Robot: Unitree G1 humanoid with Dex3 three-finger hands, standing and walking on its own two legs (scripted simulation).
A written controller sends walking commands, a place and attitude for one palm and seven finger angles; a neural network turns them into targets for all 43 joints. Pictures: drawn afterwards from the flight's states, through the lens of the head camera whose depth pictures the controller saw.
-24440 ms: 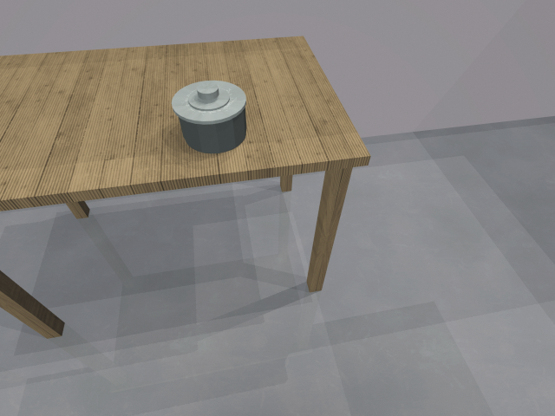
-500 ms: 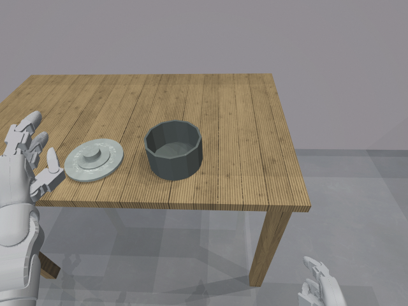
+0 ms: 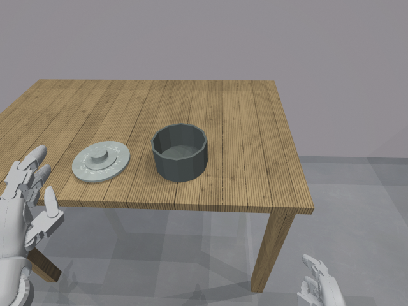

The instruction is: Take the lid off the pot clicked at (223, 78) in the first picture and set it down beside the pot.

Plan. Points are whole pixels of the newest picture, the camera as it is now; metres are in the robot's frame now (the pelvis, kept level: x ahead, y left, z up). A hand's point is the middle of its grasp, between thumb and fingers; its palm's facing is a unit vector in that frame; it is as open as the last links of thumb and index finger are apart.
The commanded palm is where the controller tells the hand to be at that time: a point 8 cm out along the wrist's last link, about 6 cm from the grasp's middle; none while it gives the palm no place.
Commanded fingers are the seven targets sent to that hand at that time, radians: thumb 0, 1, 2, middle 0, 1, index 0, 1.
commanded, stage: draw the hand back to the body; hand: left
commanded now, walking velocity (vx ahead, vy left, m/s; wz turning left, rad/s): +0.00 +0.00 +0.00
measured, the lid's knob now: (99, 154) +0.50 +0.36 -0.01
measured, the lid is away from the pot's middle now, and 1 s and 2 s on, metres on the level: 0.24 0.24 0.24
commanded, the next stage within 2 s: step back with the hand held close in 0.24 s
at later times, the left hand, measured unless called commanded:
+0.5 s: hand (30, 216) +0.19 +0.28 +0.17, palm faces +0.41 -0.82 -0.40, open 7.5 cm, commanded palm +0.12 +0.30 +0.17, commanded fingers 0.00 0.90 0.90 -0.20 -0.30 -0.20 -0.30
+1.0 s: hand (19, 253) +0.14 +0.28 +0.15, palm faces +0.32 -0.84 -0.44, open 7.4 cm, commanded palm +0.08 +0.32 +0.17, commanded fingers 0.00 0.90 0.90 -0.20 -0.30 -0.20 -0.30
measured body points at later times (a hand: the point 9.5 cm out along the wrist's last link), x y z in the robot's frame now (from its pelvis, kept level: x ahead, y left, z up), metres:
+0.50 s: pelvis -0.01 +0.02 +0.00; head -0.01 +0.02 +0.45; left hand +0.16 +0.32 +0.19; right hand +0.19 -0.19 -0.08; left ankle -0.01 +0.11 -0.75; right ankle -0.02 -0.10 -0.75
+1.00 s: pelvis -0.05 +0.04 -0.02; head -0.02 +0.06 +0.43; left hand +0.12 +0.32 +0.17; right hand +0.12 -0.19 -0.10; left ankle -0.01 +0.11 -0.74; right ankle -0.02 -0.10 -0.75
